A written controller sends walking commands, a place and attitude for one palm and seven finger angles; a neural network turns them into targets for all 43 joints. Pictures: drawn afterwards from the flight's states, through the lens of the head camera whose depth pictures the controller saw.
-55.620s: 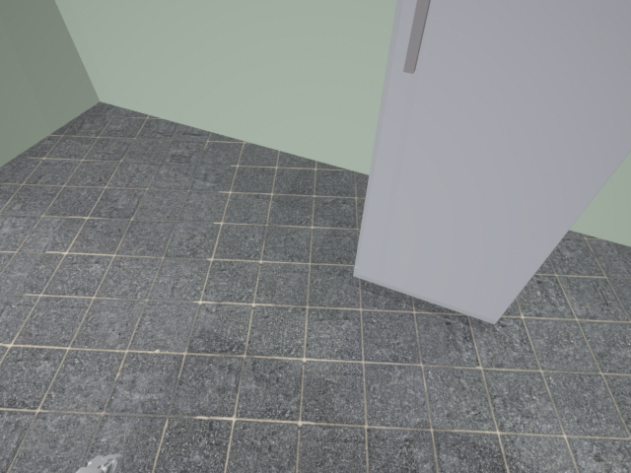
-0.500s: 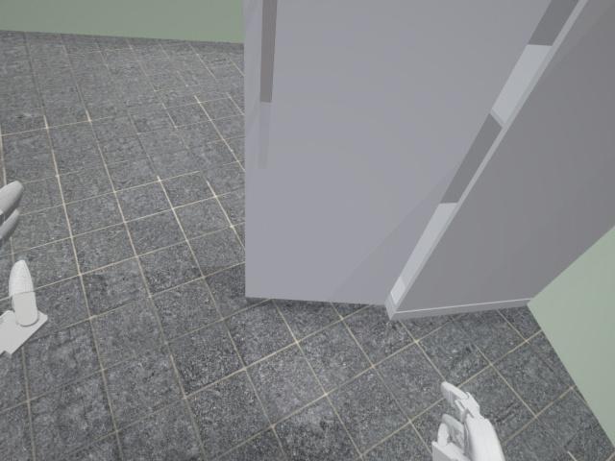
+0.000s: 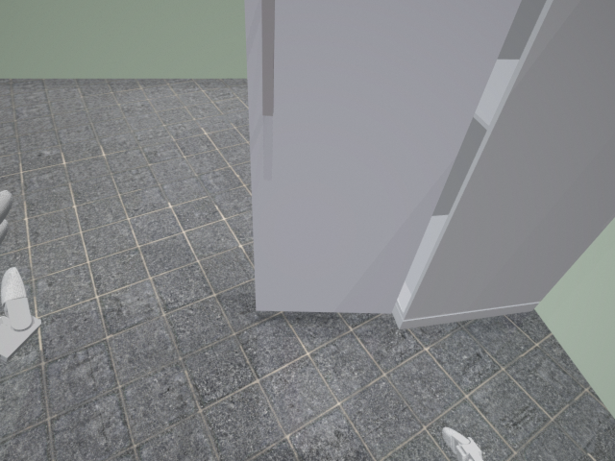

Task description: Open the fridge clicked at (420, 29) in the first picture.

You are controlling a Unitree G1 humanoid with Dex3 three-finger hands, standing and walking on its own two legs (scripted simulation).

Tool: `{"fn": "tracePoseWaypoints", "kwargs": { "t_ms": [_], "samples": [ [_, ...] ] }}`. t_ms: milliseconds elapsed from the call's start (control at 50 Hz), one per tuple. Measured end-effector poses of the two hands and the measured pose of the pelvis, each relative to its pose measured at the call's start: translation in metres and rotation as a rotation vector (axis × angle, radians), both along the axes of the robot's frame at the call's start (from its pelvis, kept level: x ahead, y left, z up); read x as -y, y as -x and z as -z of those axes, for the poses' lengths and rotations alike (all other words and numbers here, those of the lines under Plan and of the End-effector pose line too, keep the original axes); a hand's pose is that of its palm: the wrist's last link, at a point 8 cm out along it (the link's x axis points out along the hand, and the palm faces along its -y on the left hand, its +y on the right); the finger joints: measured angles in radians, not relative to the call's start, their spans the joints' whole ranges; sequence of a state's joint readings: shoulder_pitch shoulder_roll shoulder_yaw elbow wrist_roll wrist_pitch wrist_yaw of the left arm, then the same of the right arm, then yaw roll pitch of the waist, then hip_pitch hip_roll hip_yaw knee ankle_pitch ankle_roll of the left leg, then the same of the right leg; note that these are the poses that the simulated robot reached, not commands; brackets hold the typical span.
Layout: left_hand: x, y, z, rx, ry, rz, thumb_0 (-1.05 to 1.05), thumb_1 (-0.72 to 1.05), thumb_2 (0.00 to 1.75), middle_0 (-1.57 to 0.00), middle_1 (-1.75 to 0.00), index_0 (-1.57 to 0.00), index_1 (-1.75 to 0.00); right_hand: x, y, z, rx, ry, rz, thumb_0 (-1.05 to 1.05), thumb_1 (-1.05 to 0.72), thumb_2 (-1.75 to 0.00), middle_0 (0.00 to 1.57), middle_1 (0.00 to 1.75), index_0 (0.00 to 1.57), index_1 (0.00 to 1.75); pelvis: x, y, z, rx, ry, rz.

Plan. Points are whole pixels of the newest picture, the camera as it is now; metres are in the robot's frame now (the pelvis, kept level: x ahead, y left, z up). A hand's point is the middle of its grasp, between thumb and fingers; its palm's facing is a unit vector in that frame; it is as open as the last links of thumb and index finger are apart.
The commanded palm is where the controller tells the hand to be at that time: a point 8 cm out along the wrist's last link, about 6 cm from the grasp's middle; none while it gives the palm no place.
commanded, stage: stop stepping back and stand still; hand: left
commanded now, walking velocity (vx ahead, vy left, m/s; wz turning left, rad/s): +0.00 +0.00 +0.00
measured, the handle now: (268, 49) +0.76 +0.10 +0.23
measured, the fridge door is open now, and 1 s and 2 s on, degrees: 80 80 80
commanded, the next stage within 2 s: let the arm hang, fingers relaxed in 0.06 s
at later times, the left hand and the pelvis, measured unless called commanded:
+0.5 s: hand out of the picture +0.06 +0.15 -0.18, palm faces +0.05 -0.98 -0.17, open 7.0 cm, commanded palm none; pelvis +0.00 -0.03 -0.01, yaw +4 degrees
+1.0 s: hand out of the picture +0.06 +0.20 -0.16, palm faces +0.05 -0.96 -0.28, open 7.4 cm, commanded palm none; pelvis +0.01 -0.02 +0.01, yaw +3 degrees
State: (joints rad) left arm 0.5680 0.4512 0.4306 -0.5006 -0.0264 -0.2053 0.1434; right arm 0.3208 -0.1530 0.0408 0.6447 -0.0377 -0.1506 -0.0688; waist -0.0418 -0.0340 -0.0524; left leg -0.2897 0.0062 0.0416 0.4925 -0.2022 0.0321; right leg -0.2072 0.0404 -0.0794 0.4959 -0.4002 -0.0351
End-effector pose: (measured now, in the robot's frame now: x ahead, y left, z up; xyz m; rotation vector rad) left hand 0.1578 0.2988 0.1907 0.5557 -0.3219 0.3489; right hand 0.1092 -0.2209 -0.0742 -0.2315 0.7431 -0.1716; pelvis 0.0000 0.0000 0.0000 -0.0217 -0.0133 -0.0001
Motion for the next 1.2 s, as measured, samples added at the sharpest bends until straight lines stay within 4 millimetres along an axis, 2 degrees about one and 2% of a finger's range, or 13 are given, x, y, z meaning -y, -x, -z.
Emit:
{"fn": "tracePoseWaypoints", "kwargs": {
  "t_ms": [100, 180, 240, 300, 380, 440, 460, 560, 700, 780, 900, 1060, 1200],
  "samples": [
    [-0.005, 0.002, 0.005, -0.036, -0.011, -0.049, 0.01, 0.89, 0.9, -0.21, -0.3, -0.21, -0.3, 0.003, -0.012, 0.018, -0.042, -0.019, -0.02, 0.02, -0.9, -0.9, 0.2, 0.3, 0.2, 0.3, 0.0, -0.005, 0.006, -0.001, 0.008, 0.007],
    [-0.012, -0.01, 0.03, -0.068, 0.065, -0.087, 0.01, 0.89, 0.9, -0.21, -0.3, -0.21, -0.3, 0.011, -0.025, 0.024, -0.055, -0.005, -0.031, 0.02, -0.9, -0.9, 0.2, 0.3, 0.2, 0.3, -0.004, -0.013, 0.01, 0.003, 0.006, 0.0],
    [-0.017, -0.034, 0.106, -0.379, 0.185, -0.11, 0.0, 0.9, 0.9, -0.2, -0.3, -0.2, -0.3, 0.022, -0.033, 0.036, -0.104, -0.001, -0.064, 0.02, -0.9, -0.9, 0.2, 0.3, 0.2, 0.3, -0.008, -0.011, 0.015, -0.011, -0.014, -0.022],
    [0.0, -0.03, 0.2, -0.78, 0.322, -0.138, 0.0, 0.91, 0.9, -0.2, -0.3, -0.19, -0.3, 0.035, -0.032, 0.041, -0.147, 0.02, -0.063, 0.02, -0.9, -0.9, 0.2, 0.3, 0.2, 0.3, -0.004, -0.005, 0.015, -0.018, -0.038, -0.04],
    [0.054, 0.021, 0.292, -1.189, 0.444, -0.11, 0.01, 0.91, 0.9, -0.2, -0.3, -0.19, -0.3, 0.053, -0.016, 0.045, -0.221, 0.033, -0.041, 0.01, -0.9, -0.9, 0.2, 0.3, 0.2, 0.3, 0.009, 0.0, 0.017, -0.014, -0.059, -0.036],
    [0.095, 0.075, 0.329, -1.406, 0.541, -0.103, 0.01, 0.91, 0.9, -0.2, -0.3, -0.19, -0.3, 0.064, 0.004, 0.05, -0.322, 0.031, -0.004, 0.01, -0.9, -0.9, 0.2, 0.3, 0.2, 0.3, 0.019, 0.0, 0.013, -0.006, -0.041, -0.053],
    [0.1, 0.09, 0.334, -1.433, 0.585, -0.141, 0.01, 0.93, 0.9, -0.2, -0.3, -0.2, -0.3, 0.066, 0.013, 0.051, -0.365, 0.035, 0.002, 0.01, -0.9, -0.9, 0.2, 0.3, 0.2, 0.3, 0.021, -0.001, 0.011, -0.008, -0.032, -0.063],
    [0.087, 0.135, 0.338, -1.523, 0.623, -0.269, -0.02, 0.99, 0.9, -0.21, -0.3, -0.21, -0.3, 0.068, 0.054, 0.055, -0.56, 0.041, 0.008, 0.01, -0.91, -0.9, 0.2, 0.3, 0.2, 0.3, 0.029, -0.004, 0.004, -0.007, -0.014, -0.084],
    [0.06, 0.16, 0.324, -1.6, 0.578, -0.37, 0.0, 0.95, 0.9, -0.2, -0.3, -0.2, -0.3, 0.059, 0.083, 0.061, -0.652, -0.002, 0.035, 0.01, -0.91, -0.9, 0.2, 0.3, 0.2, 0.3, 0.027, -0.006, -0.003, 0.003, -0.009, -0.073],
    [0.049, 0.155, 0.317, -1.589, 0.554, -0.387, 0.0, 0.93, 0.9, -0.2, -0.3, -0.2, -0.3, 0.053, 0.084, 0.064, -0.654, -0.021, 0.037, 0.01, -0.91, -0.9, 0.2, 0.3, 0.2, 0.3, 0.024, -0.007, -0.005, 0.005, -0.011, -0.068],
    [0.043, 0.131, 0.313, -1.537, 0.538, -0.362, 0.01, 0.92, 0.9, -0.2, -0.3, -0.2, -0.3, 0.047, 0.074, 0.064, -0.623, -0.028, 0.034, 0.01, -0.9, -0.9, 0.2, 0.3, 0.2, 0.3, 0.019, -0.01, -0.006, 0.008, -0.015, -0.062],
    [0.053, 0.103, 0.316, -1.482, 0.553, -0.289, 0.01, 0.91, 0.9, -0.2, -0.3, -0.2, -0.3, 0.043, 0.052, 0.059, -0.559, -0.02, 0.028, 0.01, -0.91, -0.9, 0.2, 0.3, 0.2, 0.3, 0.015, -0.012, -0.007, 0.011, -0.019, -0.057],
    [0.063, 0.101, 0.321, -1.491, 0.578, -0.26, 0.0, 0.91, 0.9, -0.2, -0.3, -0.2, -0.3, 0.038, 0.044, 0.056, -0.544, -0.016, 0.021, 0.01, -0.91, -0.9, 0.2, 0.3, 0.2, 0.3, 0.012, -0.014, -0.007, 0.008, -0.02, -0.056]
  ]
}}
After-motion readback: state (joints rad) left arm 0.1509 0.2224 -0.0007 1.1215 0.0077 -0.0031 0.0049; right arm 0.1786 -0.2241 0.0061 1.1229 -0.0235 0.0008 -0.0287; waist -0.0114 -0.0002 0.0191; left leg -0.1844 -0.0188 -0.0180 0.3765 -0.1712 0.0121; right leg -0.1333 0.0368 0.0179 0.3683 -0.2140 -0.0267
